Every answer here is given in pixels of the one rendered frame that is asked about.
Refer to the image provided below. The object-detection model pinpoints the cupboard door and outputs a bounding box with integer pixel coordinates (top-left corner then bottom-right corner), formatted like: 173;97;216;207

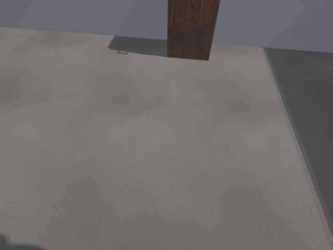
170;0;218;28

